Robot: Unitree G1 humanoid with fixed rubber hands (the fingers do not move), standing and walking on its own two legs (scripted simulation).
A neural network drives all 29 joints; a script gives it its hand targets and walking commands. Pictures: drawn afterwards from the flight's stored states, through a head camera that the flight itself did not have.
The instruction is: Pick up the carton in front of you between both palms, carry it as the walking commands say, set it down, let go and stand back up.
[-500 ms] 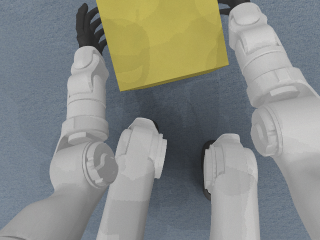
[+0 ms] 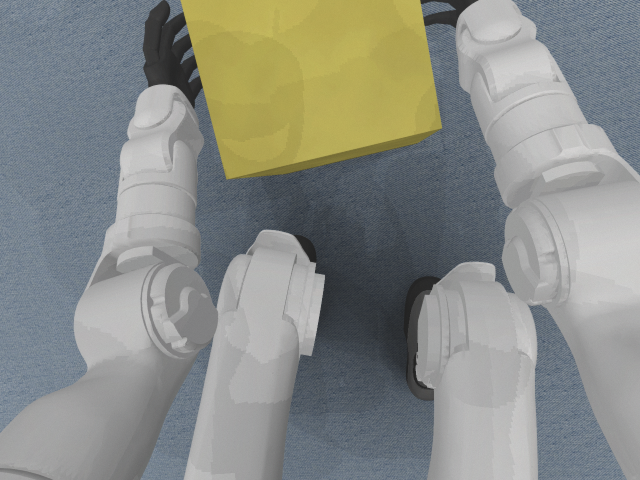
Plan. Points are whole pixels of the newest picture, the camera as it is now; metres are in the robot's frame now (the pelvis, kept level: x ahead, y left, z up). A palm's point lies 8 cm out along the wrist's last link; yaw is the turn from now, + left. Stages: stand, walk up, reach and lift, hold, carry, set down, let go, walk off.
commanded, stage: set down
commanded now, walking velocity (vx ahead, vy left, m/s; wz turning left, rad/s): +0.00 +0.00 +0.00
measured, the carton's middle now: (324, 76) +0.50 +0.08 -0.25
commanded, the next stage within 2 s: let go in 1.52 s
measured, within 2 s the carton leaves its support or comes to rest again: neither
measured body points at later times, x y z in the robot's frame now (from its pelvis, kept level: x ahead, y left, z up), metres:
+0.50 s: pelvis -0.01 +0.01 -0.01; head +0.36 -0.01 +0.24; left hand +0.46 +0.28 -0.19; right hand +0.58 -0.10 -0.20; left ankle +0.13 +0.14 -0.35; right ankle +0.09 -0.10 -0.35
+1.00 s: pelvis +0.00 +0.02 +0.09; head +0.33 +0.02 +0.40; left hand +0.47 +0.27 -0.03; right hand +0.60 -0.09 -0.03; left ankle +0.13 +0.14 -0.35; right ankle +0.08 -0.10 -0.35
